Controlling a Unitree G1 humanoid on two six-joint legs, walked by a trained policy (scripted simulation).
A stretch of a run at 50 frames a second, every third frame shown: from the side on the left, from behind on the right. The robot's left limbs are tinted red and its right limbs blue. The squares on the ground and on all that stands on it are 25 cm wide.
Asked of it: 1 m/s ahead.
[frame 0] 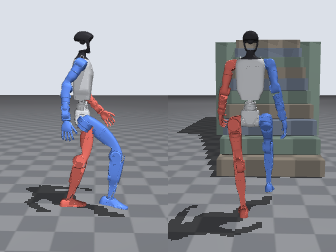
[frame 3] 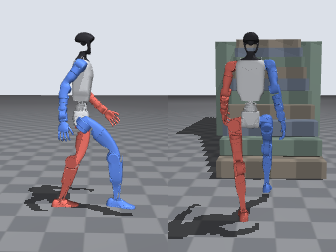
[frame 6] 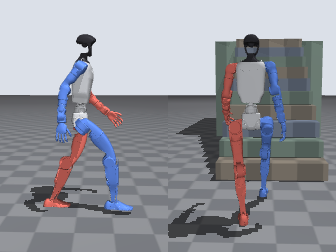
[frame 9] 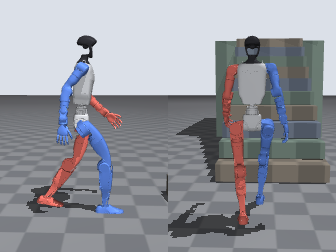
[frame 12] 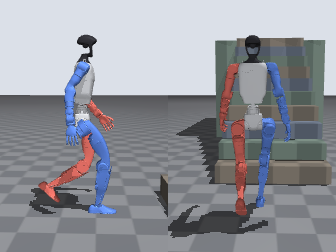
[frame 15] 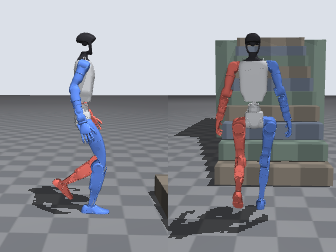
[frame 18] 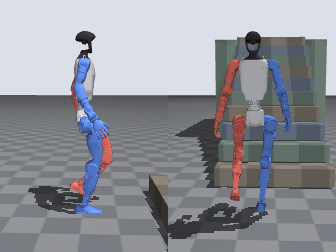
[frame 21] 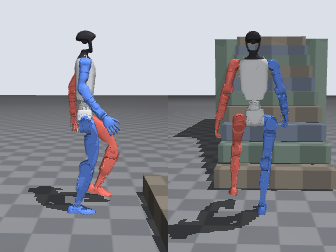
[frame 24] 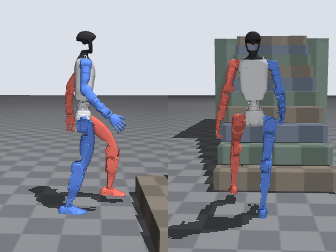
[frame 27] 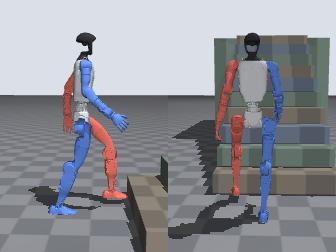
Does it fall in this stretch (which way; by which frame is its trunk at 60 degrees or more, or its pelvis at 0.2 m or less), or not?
no
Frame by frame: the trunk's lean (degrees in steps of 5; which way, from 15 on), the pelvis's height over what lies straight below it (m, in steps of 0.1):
0: 0, 0.8
3: 5, 0.8
6: 5, 0.8
9: 5, 0.7
12: 5, 0.7
15: 5, 0.8
18: 0, 0.8
21: 0, 0.8
24: 0, 0.8
27: 5, 0.8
